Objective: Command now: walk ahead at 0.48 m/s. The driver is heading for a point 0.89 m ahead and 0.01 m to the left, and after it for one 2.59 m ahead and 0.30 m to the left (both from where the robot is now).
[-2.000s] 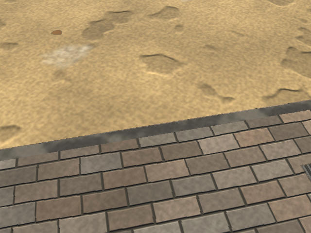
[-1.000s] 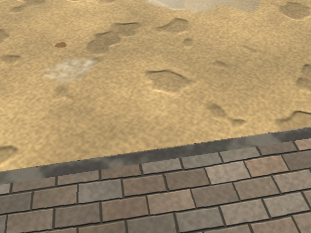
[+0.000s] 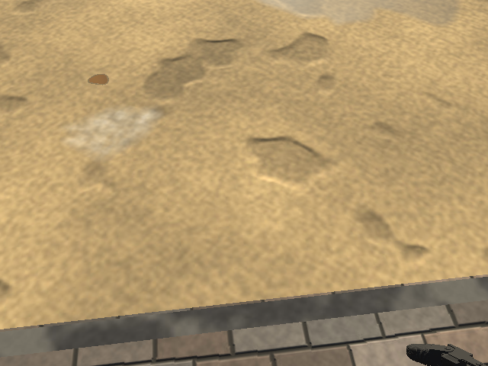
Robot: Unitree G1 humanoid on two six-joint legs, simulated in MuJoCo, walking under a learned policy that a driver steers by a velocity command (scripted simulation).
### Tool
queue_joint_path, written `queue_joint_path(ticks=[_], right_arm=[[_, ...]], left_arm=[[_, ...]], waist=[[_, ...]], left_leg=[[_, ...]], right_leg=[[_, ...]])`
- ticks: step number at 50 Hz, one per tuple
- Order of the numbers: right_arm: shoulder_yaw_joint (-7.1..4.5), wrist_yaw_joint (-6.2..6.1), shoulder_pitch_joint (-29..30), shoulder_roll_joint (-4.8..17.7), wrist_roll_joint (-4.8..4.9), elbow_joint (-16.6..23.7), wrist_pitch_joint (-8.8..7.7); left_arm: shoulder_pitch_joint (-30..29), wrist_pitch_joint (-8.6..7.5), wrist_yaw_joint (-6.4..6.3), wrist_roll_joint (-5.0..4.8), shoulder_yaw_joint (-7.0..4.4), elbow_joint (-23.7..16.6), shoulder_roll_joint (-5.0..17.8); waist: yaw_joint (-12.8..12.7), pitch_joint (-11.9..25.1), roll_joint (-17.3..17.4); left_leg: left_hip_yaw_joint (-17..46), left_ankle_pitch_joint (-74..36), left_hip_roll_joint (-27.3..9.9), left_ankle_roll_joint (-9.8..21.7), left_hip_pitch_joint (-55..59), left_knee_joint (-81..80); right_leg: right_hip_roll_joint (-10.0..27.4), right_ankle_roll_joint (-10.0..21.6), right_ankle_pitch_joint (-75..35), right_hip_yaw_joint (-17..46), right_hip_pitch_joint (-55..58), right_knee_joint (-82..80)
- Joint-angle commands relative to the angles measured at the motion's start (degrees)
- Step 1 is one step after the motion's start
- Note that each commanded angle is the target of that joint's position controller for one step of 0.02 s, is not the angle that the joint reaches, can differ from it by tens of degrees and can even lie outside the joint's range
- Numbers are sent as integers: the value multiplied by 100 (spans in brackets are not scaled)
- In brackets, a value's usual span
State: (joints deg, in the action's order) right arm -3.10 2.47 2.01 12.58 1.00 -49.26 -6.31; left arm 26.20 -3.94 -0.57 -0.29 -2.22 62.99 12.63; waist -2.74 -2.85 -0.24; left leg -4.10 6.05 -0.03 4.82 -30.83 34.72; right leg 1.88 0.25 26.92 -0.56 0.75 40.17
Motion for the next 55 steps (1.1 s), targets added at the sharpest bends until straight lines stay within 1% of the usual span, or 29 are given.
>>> queue_joint_path(ticks=[1,2,3,4,5,7,11,15,19,22,24,25,26,27,28,29,30,31,32,33,35,38,44,48,50,52,53,54,55], right_arm=[[-293,-43,-2350,1136,-28,-465,26],[-204,-48,-1771,847,-16,-339,5],[-131,-14,-1291,656,-66,-276,-39],[-79,13,-1064,479,-127,-278,-89],[-51,36,-1023,393,-156,-335,-94],[-55,2,-1223,474,-138,-464,-94],[-100,-183,-1736,787,-135,-604,-67],[-92,-272,-2147,844,-75,-664,-10],[-115,-287,-2611,901,-21,-833,56],[-166,-311,-2749,964,-7,-923,152],[-208,-325,-2605,1056,-2,-898,204],[-219,-326,-2458,1097,1,-859,230],[-171,-321,-2358,976,-16,-810,255],[-73,-315,-2403,786,-109,-661,245],[166,-228,-3146,-75,-93,-642,95],[38,-203,-2782,531,69,-697,-59],[-51,-195,-2166,875,189,-496,-146],[-59,-239,-1832,892,169,-421,-164],[-107,-281,-1676,853,70,-409,-124],[-131,-290,-1811,754,34,-426,-40],[-116,-304,-1995,488,25,-460,103],[-139,-325,-1474,509,-40,-263,182],[-84,-231,-272,380,-28,70,135],[-39,-116,321,406,24,287,99],[-47,-46,403,485,34,382,58],[-118,-16,46,668,38,332,24],[-210,-27,-507,822,20,179,15],[-362,-62,-1526,1106,2,-146,19],[-482,-124,-2580,1585,-70,-349,38]], left_arm=[[7,-384,98,-224,-36,-514,460],[-555,-436,75,-298,-78,-719,679],[-804,-422,15,-231,-110,-771,685],[-752,-337,-37,-135,-174,-754,644],[-555,-236,-49,-109,-173,-722,494],[-486,-106,-68,-110,-172,-730,324],[-1461,-71,-78,-7,-236,-1099,498],[-2278,-137,14,-21,-190,-1327,377],[-2990,-169,135,-81,-118,-1544,342],[-3268,-226,253,-105,-100,-1730,413],[-2957,-261,292,-114,-160,-1708,593],[-2466,-274,286,-103,-246,-1585,758],[-1463,-275,255,-90,-397,-1266,1032],[-337,-263,196,-12,-528,-1032,1501],[34,-237,227,15,-591,-890,1874],[-18,-236,224,-16,-428,-914,1288],[-590,-251,198,-41,-346,-1030,1012],[-1104,-257,195,-11,-279,-1161,848],[-1406,-265,217,41,-226,-1195,672],[-1497,-280,234,96,-174,-1169,525],[-1356,-295,242,73,-181,-1055,563],[-1103,-298,140,64,-245,-947,844],[-596,-222,24,-18,-245,-786,908],[-212,-138,10,-59,-276,-582,946],[-200,-83,-14,-77,-315,-531,1001],[-358,-32,-31,-81,-354,-550,1095],[-505,-3,-35,-86,-354,-582,1104],[-562,19,-34,-59,-296,-629,956],[-444,14,-37,64,-197,-774,750]], waist=[[974,2071,1128],[816,1297,769],[569,831,192],[325,668,215],[161,580,339],[61,368,405],[216,14,245],[460,-59,288],[708,-232,287],[701,-287,343],[450,-70,490],[152,252,575],[-307,834,508],[-635,1734,-91],[-200,2520,-1675],[-404,2472,-1193],[-342,1587,-951],[-158,1150,-401],[20,790,-186],[233,695,-289],[376,548,-349],[349,248,-226],[16,-18,-295],[-162,-226,-320],[-94,-236,-368],[171,-4,-495],[497,332,-528],[923,939,-406],[1163,1833,451]], left_leg=[[4473,1691,-2129,1338,5117,-1907],[3465,1256,-1951,1093,4120,-1969],[2706,581,-1741,958,3064,-2151],[2186,218,-1506,832,2398,-2288],[1884,170,-1345,804,1999,-2445],[1523,31,-1233,888,1607,-2711],[1257,-318,-1236,927,1873,-2943],[827,-560,-1037,700,2180,-2937],[740,-529,-1189,664,2853,-2765],[801,-876,-1473,613,3472,-2397],[774,-1874,-1537,495,3646,-1974],[650,-2919,-1431,406,3609,-1416],[412,-3446,-1116,250,3258,-294],[145,-1963,-760,35,1972,1566],[338,2123,383,-336,-383,3581],[1152,2610,171,-218,-1060,4311],[1034,2157,-152,-112,-1460,4390],[876,1596,-473,-96,-1234,4137],[818,1273,-650,-117,-951,3757],[864,1064,-802,-109,-574,3512],[801,948,-868,-150,-344,3135],[740,321,-933,-320,-835,2341],[445,-1217,-655,-400,-750,359],[419,-1015,-538,-313,-881,-241],[432,-635,-498,-179,-847,-427],[286,-230,-308,-24,-175,-553],[100,-184,-100,89,647,-640],[107,-295,-61,264,2061,-572],[1557,-319,-1257,645,3853,-493]], right_leg=[[-222,271,205,912,-4194,4269],[98,370,-251,654,-4319,4192],[402,386,-776,534,-4015,3793],[621,413,-1062,549,-3601,3398],[712,424,-1178,569,-3286,3196],[774,381,-1249,475,-3225,2836],[848,130,-2324,412,-4181,1617],[605,80,-3380,176,-4085,150],[418,97,-3341,43,-4123,-640],[339,250,-2793,49,-4192,-972],[157,413,-2355,-74,-3573,-1128],[-56,527,-2270,-256,-2801,-1193],[-193,705,-2382,-336,-1453,-1214],[869,1101,-2456,878,442,-1045],[2175,2088,-1468,3766,2398,-1771],[2049,1928,-909,4214,2358,-2235],[1852,1618,-1230,3252,1607,-2286],[1646,1461,-1855,2517,695,-2421],[1435,1372,-2349,2007,-98,-2594],[1266,1299,-2521,1658,-550,-2772],[1160,1351,-2656,1327,-944,-3060],[1160,1404,-2913,1007,-1024,-3322],[871,1108,-2824,370,-800,-3432],[1135,1084,-2787,369,-97,-3187],[1322,1019,-3047,419,257,-2944],[1365,898,-4046,382,402,-2499],[1216,793,-4996,225,330,-1866],[893,625,-5242,-7,-144,-694],[473,404,-3353,-292,-1454,1284]])
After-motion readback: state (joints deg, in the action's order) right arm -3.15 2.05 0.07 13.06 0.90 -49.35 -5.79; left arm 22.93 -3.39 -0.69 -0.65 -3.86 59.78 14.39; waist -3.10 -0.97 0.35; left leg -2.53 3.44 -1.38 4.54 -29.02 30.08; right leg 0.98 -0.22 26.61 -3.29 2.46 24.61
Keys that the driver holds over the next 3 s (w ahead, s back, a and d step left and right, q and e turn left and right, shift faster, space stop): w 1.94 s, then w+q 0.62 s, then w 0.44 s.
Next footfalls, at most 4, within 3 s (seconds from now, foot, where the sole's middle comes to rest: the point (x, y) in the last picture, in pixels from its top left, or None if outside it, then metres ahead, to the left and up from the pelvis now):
0.54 right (316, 349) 0.49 -0.14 -0.75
1.08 left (231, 241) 0.80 0.11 -0.75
1.66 right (304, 163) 1.12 -0.13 -0.75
2.22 left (238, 100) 1.43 0.12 -0.75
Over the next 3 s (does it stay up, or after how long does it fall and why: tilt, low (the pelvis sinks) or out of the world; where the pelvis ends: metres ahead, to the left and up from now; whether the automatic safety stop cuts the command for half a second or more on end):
stays up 1.70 0.08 0.04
